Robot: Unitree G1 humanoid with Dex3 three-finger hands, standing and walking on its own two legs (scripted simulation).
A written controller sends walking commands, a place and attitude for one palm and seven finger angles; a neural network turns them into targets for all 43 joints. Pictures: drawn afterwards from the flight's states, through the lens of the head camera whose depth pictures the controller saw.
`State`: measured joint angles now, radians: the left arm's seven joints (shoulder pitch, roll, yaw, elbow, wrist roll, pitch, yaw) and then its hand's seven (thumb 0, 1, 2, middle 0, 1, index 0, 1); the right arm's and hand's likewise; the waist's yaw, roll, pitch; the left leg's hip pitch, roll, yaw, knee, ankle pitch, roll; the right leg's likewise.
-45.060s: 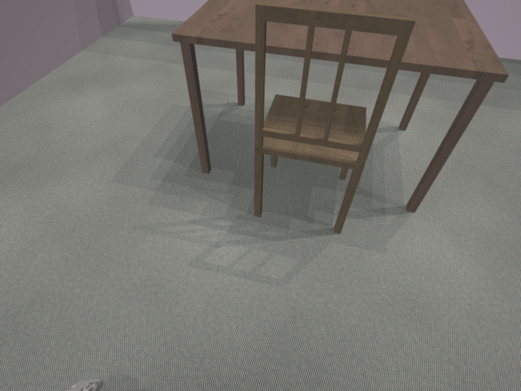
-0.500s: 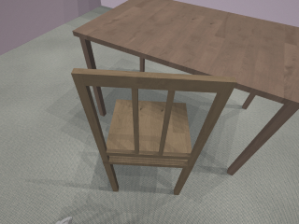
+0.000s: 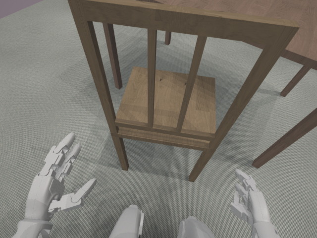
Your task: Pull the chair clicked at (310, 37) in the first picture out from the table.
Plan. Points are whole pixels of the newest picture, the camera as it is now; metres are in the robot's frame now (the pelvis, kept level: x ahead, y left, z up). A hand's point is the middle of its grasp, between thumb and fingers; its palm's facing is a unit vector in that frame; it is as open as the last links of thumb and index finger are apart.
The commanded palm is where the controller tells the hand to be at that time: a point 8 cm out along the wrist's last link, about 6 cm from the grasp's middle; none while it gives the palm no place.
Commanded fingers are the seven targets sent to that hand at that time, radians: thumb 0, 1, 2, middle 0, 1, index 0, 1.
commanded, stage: raise the hand toward the chair's back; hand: left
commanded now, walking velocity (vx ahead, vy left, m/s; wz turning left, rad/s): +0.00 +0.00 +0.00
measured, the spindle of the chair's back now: (151, 90) +0.49 +0.08 +0.06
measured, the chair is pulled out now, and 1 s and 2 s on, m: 0.18 0.18 0.18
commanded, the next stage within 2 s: aim the fingers beside a spindle in 1.50 s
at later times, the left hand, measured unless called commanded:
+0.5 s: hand (77, 170) +0.24 +0.21 +0.05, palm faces -0.02 -1.00 -0.05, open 15.0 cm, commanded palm +0.22 +0.27 +0.06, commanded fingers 0.00 -0.41 0.34 -0.07 -0.09 -0.07 -0.09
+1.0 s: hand (65, 158) +0.26 +0.24 +0.07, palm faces -0.02 -1.00 -0.06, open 16.9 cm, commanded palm +0.24 +0.29 +0.07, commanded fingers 0.00 -0.50 0.30 -0.06 -0.08 -0.06 -0.08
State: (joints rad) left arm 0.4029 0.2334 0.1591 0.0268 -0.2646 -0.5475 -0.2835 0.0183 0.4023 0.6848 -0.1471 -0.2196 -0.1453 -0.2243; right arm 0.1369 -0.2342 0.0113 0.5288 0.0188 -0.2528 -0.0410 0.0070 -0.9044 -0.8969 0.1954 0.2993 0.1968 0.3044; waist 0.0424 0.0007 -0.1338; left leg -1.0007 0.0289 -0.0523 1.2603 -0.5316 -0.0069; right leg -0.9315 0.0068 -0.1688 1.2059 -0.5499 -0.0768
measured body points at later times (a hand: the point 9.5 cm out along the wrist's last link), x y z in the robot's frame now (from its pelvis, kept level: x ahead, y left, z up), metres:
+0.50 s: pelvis +0.01 +0.02 +0.02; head +0.09 +0.03 +0.46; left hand +0.24 +0.26 +0.06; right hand +0.19 -0.24 -0.05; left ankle +0.04 +0.12 -0.63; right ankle +0.03 -0.08 -0.63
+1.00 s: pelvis +0.02 +0.04 +0.03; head +0.09 +0.05 +0.47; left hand +0.26 +0.29 +0.07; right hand +0.19 -0.20 -0.05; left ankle +0.04 +0.12 -0.63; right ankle +0.03 -0.08 -0.63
